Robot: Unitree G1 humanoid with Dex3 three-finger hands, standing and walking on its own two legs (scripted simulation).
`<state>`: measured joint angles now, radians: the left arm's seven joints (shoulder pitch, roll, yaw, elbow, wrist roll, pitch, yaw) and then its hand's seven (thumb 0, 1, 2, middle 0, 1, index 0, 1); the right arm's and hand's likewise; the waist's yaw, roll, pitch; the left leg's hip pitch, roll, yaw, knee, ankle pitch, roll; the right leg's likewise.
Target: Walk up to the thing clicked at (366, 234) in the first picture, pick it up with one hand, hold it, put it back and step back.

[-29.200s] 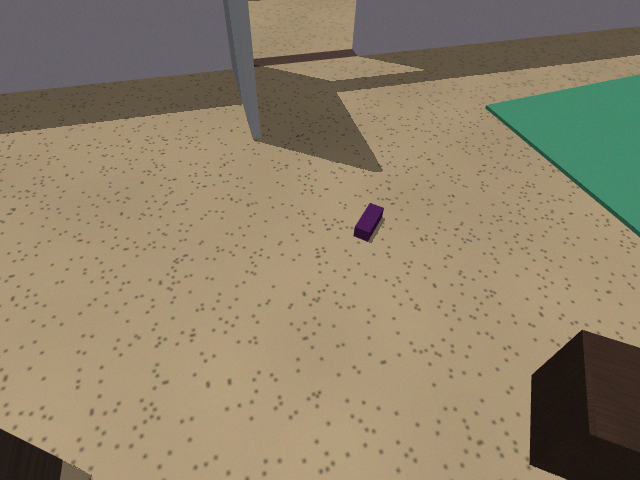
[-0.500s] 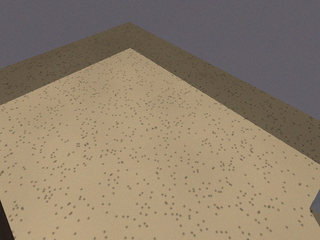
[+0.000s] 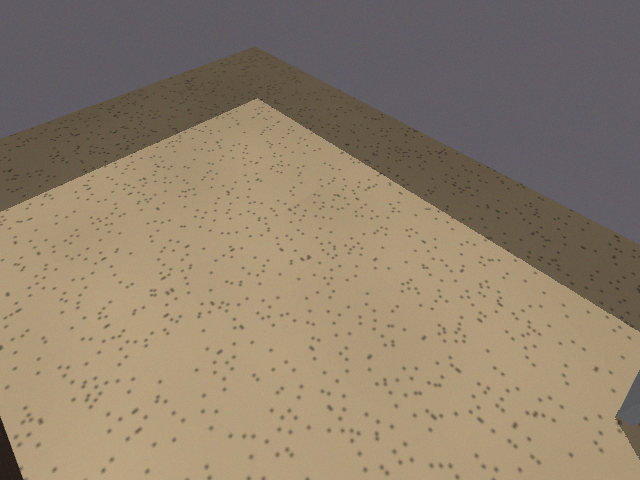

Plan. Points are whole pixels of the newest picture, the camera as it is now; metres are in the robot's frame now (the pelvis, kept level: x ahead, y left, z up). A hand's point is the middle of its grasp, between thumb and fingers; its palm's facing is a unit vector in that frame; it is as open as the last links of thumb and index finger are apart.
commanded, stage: stand
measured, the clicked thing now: out of the picture -0.33 -0.66 -0.75
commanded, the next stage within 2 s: walk up in 0.50 s
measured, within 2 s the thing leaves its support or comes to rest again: neither
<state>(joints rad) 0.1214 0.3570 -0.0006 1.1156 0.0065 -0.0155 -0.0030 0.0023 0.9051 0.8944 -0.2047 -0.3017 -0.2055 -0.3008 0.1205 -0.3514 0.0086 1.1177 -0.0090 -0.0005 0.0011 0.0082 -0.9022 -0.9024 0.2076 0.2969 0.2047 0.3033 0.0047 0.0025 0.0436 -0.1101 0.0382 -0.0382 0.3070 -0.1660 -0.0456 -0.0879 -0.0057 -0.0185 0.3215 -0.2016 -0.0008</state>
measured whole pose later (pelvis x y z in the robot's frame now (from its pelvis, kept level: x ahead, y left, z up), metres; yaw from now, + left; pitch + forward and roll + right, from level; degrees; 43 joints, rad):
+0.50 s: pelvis +0.00 +0.00 +0.00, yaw +0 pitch -2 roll +0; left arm 0.13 0.36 0.00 1.11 0.01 -0.01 0.00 0.00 0.91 0.89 -0.20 -0.30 -0.21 -0.30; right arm 0.13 -0.35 0.01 1.12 -0.01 0.00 0.00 0.01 -0.90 -0.90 0.21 0.30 0.20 0.30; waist 0.00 0.00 0.05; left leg -0.11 0.03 -0.03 0.31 -0.17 -0.04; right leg -0.09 -0.01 -0.01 0.32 -0.20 0.00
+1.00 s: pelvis +0.12 +0.07 -0.01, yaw +1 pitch -3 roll +1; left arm 0.28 0.46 0.07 0.99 0.01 -0.03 -0.07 0.01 0.91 0.89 -0.20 -0.30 -0.20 -0.30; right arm 0.29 -0.38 -0.07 0.93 -0.02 -0.07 0.05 0.01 -0.90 -0.90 0.21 0.30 0.21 0.30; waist 0.00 -0.08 0.06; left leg -0.15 0.00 0.09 0.44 -0.24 0.03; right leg -0.43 -0.05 0.04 0.95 -0.34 -0.02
